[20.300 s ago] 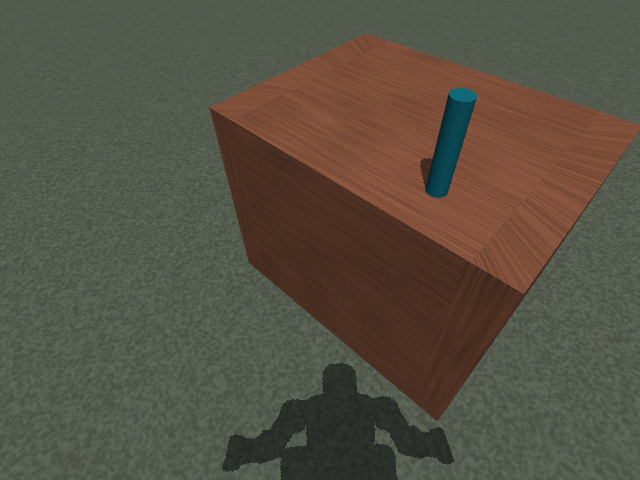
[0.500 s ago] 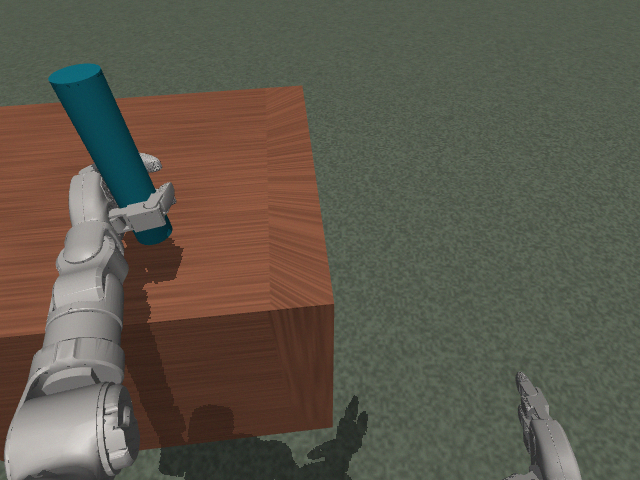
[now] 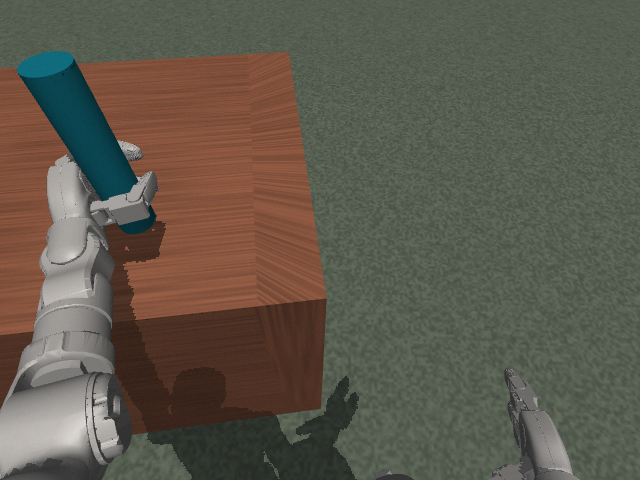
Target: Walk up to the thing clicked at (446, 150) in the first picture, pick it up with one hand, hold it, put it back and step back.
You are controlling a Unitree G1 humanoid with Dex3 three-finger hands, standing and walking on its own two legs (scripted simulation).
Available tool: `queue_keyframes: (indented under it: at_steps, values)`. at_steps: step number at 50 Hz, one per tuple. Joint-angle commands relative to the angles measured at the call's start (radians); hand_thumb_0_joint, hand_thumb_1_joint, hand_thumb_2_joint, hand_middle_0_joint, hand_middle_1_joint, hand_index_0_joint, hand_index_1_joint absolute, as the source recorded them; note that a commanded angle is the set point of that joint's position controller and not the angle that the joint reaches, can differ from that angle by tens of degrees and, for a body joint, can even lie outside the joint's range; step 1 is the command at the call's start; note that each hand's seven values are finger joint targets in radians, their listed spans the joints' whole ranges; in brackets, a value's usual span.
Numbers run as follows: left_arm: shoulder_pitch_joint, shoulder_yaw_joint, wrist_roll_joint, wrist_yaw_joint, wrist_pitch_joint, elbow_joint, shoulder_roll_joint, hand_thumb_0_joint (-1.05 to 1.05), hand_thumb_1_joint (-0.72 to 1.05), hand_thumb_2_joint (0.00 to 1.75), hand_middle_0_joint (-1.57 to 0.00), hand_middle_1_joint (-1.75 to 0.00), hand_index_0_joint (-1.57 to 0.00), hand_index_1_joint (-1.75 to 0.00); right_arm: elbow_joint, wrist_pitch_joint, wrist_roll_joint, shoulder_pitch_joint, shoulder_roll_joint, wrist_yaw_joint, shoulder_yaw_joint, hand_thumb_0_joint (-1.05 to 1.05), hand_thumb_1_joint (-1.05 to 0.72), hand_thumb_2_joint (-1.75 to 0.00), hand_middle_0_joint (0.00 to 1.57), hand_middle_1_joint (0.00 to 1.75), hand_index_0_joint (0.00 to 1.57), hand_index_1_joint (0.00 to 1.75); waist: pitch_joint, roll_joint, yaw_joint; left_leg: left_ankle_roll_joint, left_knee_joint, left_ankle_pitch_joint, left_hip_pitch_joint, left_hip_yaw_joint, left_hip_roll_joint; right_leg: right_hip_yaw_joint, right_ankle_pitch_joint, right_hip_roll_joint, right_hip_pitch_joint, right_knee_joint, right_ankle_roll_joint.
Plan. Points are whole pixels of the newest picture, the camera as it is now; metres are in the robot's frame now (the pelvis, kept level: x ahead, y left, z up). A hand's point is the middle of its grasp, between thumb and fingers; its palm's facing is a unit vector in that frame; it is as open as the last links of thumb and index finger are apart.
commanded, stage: crouch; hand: left
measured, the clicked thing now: (101, 157) +0.47 +0.22 +0.16
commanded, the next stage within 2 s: lower in 0.06 s
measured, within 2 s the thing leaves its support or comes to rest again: rests again in 1.14 s
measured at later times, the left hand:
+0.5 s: hand (146, 205) +0.48 +0.20 +0.07, palm faces +0.19 -0.98 +0.01, open 6.3 cm
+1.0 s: hand (152, 213) +0.50 +0.21 +0.03, palm faces +0.19 -0.98 +0.00, open 6.3 cm
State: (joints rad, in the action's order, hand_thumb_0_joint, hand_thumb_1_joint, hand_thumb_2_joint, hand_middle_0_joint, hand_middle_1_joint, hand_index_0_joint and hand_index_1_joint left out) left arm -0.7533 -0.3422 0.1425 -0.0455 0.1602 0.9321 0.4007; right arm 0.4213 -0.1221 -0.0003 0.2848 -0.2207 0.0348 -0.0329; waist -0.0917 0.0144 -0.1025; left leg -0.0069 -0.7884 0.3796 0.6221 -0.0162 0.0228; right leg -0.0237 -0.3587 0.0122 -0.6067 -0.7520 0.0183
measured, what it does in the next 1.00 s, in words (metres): stands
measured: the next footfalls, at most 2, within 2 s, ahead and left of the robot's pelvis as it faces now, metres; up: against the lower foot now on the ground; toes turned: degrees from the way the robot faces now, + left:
none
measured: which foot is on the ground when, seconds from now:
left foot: down 0.00-1.00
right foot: down 0.00-1.00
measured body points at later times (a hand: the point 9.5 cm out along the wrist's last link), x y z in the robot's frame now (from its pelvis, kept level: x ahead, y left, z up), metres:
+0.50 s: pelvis -0.01 +0.00 -0.02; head +0.08 +0.02 +0.42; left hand +0.47 +0.26 +0.07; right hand +0.14 -0.26 -0.07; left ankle +0.00 +0.12 -0.71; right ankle +0.00 -0.13 -0.71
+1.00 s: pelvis -0.01 +0.01 -0.04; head +0.10 +0.03 +0.40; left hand +0.48 +0.26 +0.04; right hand +0.14 -0.25 -0.07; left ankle +0.00 +0.12 -0.71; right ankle +0.00 -0.13 -0.71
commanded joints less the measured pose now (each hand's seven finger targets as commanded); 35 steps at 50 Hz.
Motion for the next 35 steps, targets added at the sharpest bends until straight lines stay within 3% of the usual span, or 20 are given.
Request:
queue_keyframes:
  at_steps: [1, 3, 4, 6, 7, 8, 9, 13, 14, 16, 17, 21, 23, 24, 29, 30, 31, 34, 35]
  values:
    - [-0.524, -0.039, 0.001, -0.012, 0.097, -0.286, 0.292, 0.00, 0.46, 1.28, -1.36, -1.40, -1.37, -1.41, -0.169, -0.032, 0.007, 0.006, -0.136, 0.008, -0.061, 0.00, 0.53, -0.05, 0.05, 0.05, 0.05, 0.05, -0.511, 0.080, 0.001, 0.031, 0.024, -0.456, -0.278, 0.010, -0.006, 0.030, 0.442, 0.003, 0.185, 0.040, -0.024]
    - [-0.522, -0.032, 0.001, -0.015, 0.096, -0.282, 0.279, 0.00, 0.45, 1.28, -1.35, -1.40, -1.36, -1.40, -0.203, -0.027, 0.007, -0.011, -0.146, 0.007, -0.071, 0.00, 0.53, -0.05, 0.05, 0.05, 0.05, 0.05, -0.509, 0.079, -0.007, 0.031, 0.016, -0.471, -0.281, 0.010, -0.006, 0.028, 0.460, 0.003, 0.184, 0.035, -0.023]
    - [-0.525, -0.044, -0.002, -0.013, 0.095, -0.269, 0.302, 0.00, 0.45, 1.28, -1.36, -1.40, -1.37, -1.40, -0.210, -0.024, 0.007, -0.008, -0.176, 0.009, -0.096, 0.00, 0.53, -0.06, 0.05, 0.05, 0.05, 0.05, -0.506, 0.078, -0.016, 0.030, 0.014, -0.473, -0.289, 0.009, -0.004, 0.028, 0.456, 0.004, 0.168, 0.032, -0.025]
    - [-0.509, -0.031, -0.008, -0.017, 0.094, -0.242, 0.266, 0.00, 0.47, 1.29, -1.36, -1.40, -1.37, -1.40, -0.208, -0.016, 0.006, 0.017, -0.124, 0.000, -0.053, 0.00, 0.53, -0.06, 0.05, 0.05, 0.05, 0.05, -0.466, 0.079, -0.025, 0.029, 0.006, -0.476, -0.281, 0.003, -0.001, 0.033, 0.432, 0.006, 0.117, 0.033, -0.025]
    - [-0.521, -0.029, -0.004, -0.017, 0.096, -0.257, 0.260, 0.00, 0.46, 1.29, -1.35, -1.39, -1.36, -1.40, -0.220, -0.014, 0.007, -0.007, -0.117, -0.001, -0.046, 0.00, 0.54, -0.06, 0.05, 0.05, 0.05, 0.05, -0.456, 0.089, -0.012, 0.029, 0.009, -0.453, -0.277, 0.004, -0.003, 0.035, 0.403, 0.007, 0.108, 0.036, -0.026]
    - [-0.521, -0.022, 0.001, -0.021, 0.095, -0.239, 0.243, 0.00, 0.44, 1.29, -1.35, -1.39, -1.36, -1.40, -0.209, -0.012, 0.007, 0.010, -0.125, -0.001, -0.059, 0.00, 0.54, -0.05, 0.05, 0.05, 0.05, 0.05, -0.466, 0.091, -0.022, 0.030, 0.005, -0.445, -0.270, 0.006, -0.003, 0.034, 0.405, 0.006, 0.108, 0.032, -0.028]
    - [-0.517, -0.043, 0.001, -0.018, 0.093, -0.234, 0.278, 0.00, 0.43, 1.26, -1.37, -1.40, -1.37, -1.41, -0.215, -0.009, 0.007, 0.009, -0.150, 0.001, -0.077, 0.00, 0.52, -0.06, 0.05, 0.05, 0.05, 0.05, -0.450, 0.079, -0.016, 0.029, 0.010, -0.434, -0.264, 0.003, -0.001, 0.038, 0.391, 0.009, 0.103, 0.033, -0.029]
    - [-0.455, -0.044, -0.018, -0.006, 0.098, -0.099, 0.238, 0.00, 0.39, 1.25, -1.35, -1.38, -1.35, -1.39, -0.198, -0.003, -0.005, 0.021, -0.138, -0.012, -0.084, 0.00, 0.53, -0.05, 0.05, 0.05, 0.05, 0.05, -0.336, 0.052, -0.036, 0.033, 0.001, -0.328, -0.164, 0.004, -0.002, 0.041, 0.306, 0.013, 0.017, 0.020, -0.030]
    - [-0.469, -0.042, -0.019, -0.008, 0.108, -0.110, 0.229, 0.00, 0.42, 1.24, -1.34, -1.37, -1.34, -1.38, -0.206, -0.004, -0.007, 0.015, -0.124, -0.019, -0.066, 0.00, 0.54, -0.05, 0.05, 0.05, 0.05, 0.05, -0.356, 0.072, -0.038, 0.030, -0.007, -0.328, -0.171, -0.003, 0.003, 0.045, 0.284, 0.015, -0.014, 0.012, -0.034]
    - [-0.524, -0.042, -0.021, -0.010, 0.129, -0.156, 0.243, 0.00, 0.44, 1.23, -1.34, -1.37, -1.35, -1.38, -0.243, -0.005, -0.013, 0.021, -0.148, -0.020, -0.086, 0.00, 0.54, -0.05, 0.05, 0.05, 0.05, 0.05, -0.441, 0.090, -0.043, 0.024, -0.022, -0.366, -0.217, -0.012, 0.009, 0.053, 0.298, 0.019, -0.016, -0.007, -0.037]
    - [-0.538, -0.047, -0.024, -0.011, 0.139, -0.174, 0.261, 0.00, 0.46, 1.24, -1.34, -1.38, -1.35, -1.38, -0.262, -0.005, -0.013, 0.004, -0.126, -0.024, -0.065, 0.00, 0.54, -0.05, 0.05, 0.05, 0.05, 0.05, -0.462, 0.103, -0.028, 0.024, -0.030, -0.368, -0.207, -0.009, 0.006, 0.050, 0.305, 0.016, 0.000, -0.011, -0.037]
    - [-0.628, -0.070, -0.023, -0.009, 0.170, -0.235, 0.319, 0.00, 0.40, 1.22, -1.32, -1.36, -1.33, -1.36, -0.326, -0.006, -0.014, -0.035, -0.155, -0.016, -0.083, 0.00, 0.52, -0.06, 0.05, 0.05, 0.05, 0.05, -0.596, 0.115, -0.037, 0.025, -0.060, -0.373, -0.212, -0.010, 0.006, 0.038, 0.332, 0.012, 0.051, -0.041, -0.033]
    - [-0.573, -0.087, -0.023, 0.003, 0.180, -0.155, 0.324, 0.00, 0.38, 1.22, -1.31, -1.36, -1.31, -1.36, -0.335, 0.001, -0.018, -0.014, -0.160, -0.013, -0.081, 0.00, 0.52, -0.06, 0.05, 0.05, 0.05, 0.05, -0.556, 0.062, -0.044, 0.029, -0.061, -0.341, -0.148, -0.013, 0.008, 0.039, 0.320, 0.012, 0.059, -0.045, -0.032]
    - [-0.601, -0.093, -0.027, 0.009, 0.192, -0.189, 0.349, 0.00, 0.40, 1.22, -1.29, -1.35, -1.30, -1.35, -0.346, 0.003, -0.019, -0.014, -0.165, -0.012, -0.083, 0.00, 0.52, -0.06, 0.05, 0.05, 0.05, 0.05, -0.572, 0.102, -0.034, 0.025, -0.059, -0.327, -0.162, -0.012, 0.004, 0.038, 0.294, 0.013, 0.047, -0.048, -0.036]
    - [-0.570, -0.088, -0.047, 0.019, 0.216, -0.111, 0.339, 0.00, 0.48, 1.25, -1.32, -1.37, -1.33, -1.38, -0.334, 0.011, -0.028, 0.021, -0.151, -0.016, -0.080, 0.00, 0.53, -0.06, 0.05, 0.05, 0.05, 0.05, -0.494, 0.123, -0.056, 0.024, -0.071, -0.273, -0.117, -0.013, 0.004, 0.043, 0.237, 0.018, -0.038, -0.054, -0.040]
    - [-0.568, -0.069, -0.046, 0.012, 0.222, -0.096, 0.307, 0.00, 0.48, 1.25, -1.32, -1.38, -1.33, -1.38, -0.353, 0.015, -0.029, 0.035, -0.155, -0.018, -0.086, 0.00, 0.52, -0.06, 0.05, 0.05, 0.05, 0.05, -0.499, 0.116, -0.072, 0.024, -0.074, -0.281, -0.127, -0.015, 0.008, 0.046, 0.241, 0.021, -0.050, -0.055, -0.041]
    - [-0.573, -0.076, -0.052, 0.008, 0.228, -0.106, 0.329, 0.00, 0.49, 1.26, -1.32, -1.38, -1.33, -1.38, -0.334, 0.018, -0.030, 0.043, -0.142, -0.021, -0.073, 0.00, 0.53, -0.05, 0.05, 0.05, 0.05, 0.05, -0.495, 0.134, -0.063, 0.026, -0.084, -0.278, -0.120, -0.012, 0.005, 0.044, 0.239, 0.019, -0.061, -0.057, -0.040]
    - [-0.565, -0.055, -0.055, -0.006, 0.227, -0.062, 0.293, 0.00, 0.47, 1.27, -1.35, -1.40, -1.36, -1.40, -0.377, 0.015, -0.033, 0.028, -0.131, -0.030, -0.051, 0.00, 0.53, -0.05, 0.05, 0.05, 0.05, 0.05, -0.496, 0.157, -0.076, 0.017, -0.094, -0.303, -0.124, -0.019, 0.012, 0.052, 0.237, 0.024, -0.101, -0.070, -0.046]
    - [-0.581, -0.066, -0.054, -0.006, 0.232, -0.087, 0.315, 0.00, 0.45, 1.25, -1.34, -1.39, -1.34, -1.39, -0.368, 0.018, -0.032, 0.040, -0.135, -0.030, -0.060, 0.00, 0.53, -0.05, 0.05, 0.05, 0.05, 0.05, -0.521, 0.169, -0.076, 0.019, -0.102, -0.310, -0.135, -0.019, 0.011, 0.050, 0.243, 0.024, -0.098, -0.075, -0.044]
